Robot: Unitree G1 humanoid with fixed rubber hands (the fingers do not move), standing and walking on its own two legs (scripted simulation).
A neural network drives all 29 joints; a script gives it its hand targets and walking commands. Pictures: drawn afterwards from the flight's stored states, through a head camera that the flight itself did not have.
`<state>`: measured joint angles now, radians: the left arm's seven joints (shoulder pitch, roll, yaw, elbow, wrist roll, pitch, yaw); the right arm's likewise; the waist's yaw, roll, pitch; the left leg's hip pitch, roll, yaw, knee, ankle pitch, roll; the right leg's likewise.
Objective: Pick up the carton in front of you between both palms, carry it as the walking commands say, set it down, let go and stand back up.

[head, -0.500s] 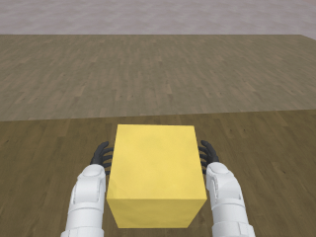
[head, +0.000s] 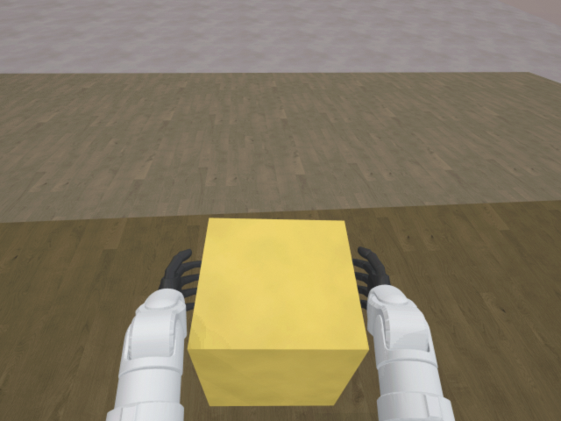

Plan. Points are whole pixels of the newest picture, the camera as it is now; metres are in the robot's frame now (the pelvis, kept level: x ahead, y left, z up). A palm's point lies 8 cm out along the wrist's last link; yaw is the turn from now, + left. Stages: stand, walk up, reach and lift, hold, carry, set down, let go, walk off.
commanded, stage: hold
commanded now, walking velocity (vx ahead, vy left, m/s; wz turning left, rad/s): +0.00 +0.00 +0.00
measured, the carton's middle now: (274, 316) +0.30 +0.00 -0.02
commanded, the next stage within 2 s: carry in 1.10 s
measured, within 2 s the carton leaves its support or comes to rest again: neither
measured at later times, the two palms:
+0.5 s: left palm (172, 295) +0.29 +0.15 +0.05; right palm (377, 291) +0.29 -0.15 +0.05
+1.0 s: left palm (172, 297) +0.29 +0.15 +0.05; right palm (377, 293) +0.29 -0.15 +0.05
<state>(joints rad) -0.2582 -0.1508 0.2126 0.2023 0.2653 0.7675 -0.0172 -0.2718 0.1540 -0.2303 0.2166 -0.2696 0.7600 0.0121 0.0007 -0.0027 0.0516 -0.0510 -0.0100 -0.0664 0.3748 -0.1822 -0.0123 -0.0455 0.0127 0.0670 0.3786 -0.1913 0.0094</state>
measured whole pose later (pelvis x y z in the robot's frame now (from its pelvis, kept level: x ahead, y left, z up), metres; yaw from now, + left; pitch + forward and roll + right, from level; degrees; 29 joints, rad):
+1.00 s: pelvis +0.01 +0.00 +0.00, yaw +0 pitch -8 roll +0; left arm -0.24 -0.15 0.19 0.18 0.26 0.77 -0.02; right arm -0.25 0.15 -0.21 0.19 -0.27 0.77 0.01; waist 0.00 0.00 0.05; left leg -0.04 -0.01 -0.07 0.36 -0.18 -0.01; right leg -0.04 0.01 0.07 0.36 -0.19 0.01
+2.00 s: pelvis +0.39 -0.05 -0.03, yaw +0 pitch +3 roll -1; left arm -0.05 -0.13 0.06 -0.50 0.05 1.23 0.12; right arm -0.07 0.13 -0.07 -0.49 -0.04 1.24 -0.13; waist -0.02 0.04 -0.12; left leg 0.03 0.11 0.17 0.47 -0.51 -0.06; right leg -0.50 -0.05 -0.24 0.51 -0.08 -0.05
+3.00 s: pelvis +1.05 -0.06 -0.03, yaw +0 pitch +2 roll +0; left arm -0.11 -0.13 0.07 -0.54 0.06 1.25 0.12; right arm -0.11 0.13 -0.08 -0.53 -0.06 1.24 -0.11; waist 0.00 0.02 -0.08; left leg 0.09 0.08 0.20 0.44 -0.52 -0.04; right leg -0.50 -0.05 -0.22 0.52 -0.06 -0.06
